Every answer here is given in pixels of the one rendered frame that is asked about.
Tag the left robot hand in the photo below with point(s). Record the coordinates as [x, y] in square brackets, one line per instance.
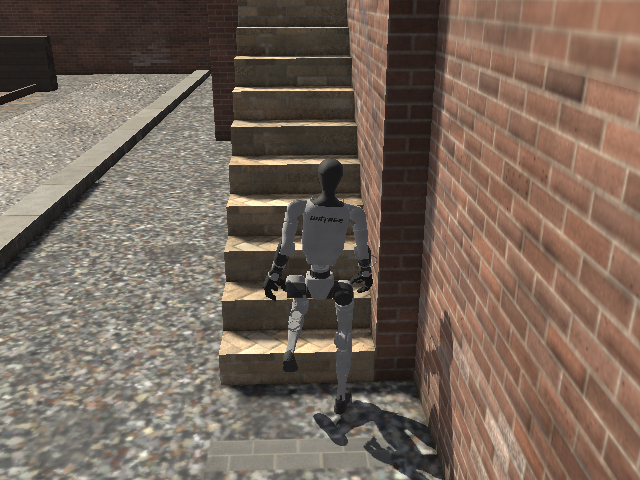
[269, 284]

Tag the robot left shin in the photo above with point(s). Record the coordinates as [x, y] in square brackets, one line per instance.
[295, 324]

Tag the left robot forearm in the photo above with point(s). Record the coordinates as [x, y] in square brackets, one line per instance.
[278, 265]

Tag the humanoid robot torso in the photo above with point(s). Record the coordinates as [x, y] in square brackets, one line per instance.
[323, 237]

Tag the right robot forearm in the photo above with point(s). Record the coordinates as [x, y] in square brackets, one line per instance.
[364, 265]

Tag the right robot hand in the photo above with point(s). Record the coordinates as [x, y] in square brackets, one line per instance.
[358, 278]

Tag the left robot upper arm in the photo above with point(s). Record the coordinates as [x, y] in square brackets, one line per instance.
[293, 210]

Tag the right robot upper arm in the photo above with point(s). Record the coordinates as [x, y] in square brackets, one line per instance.
[357, 215]

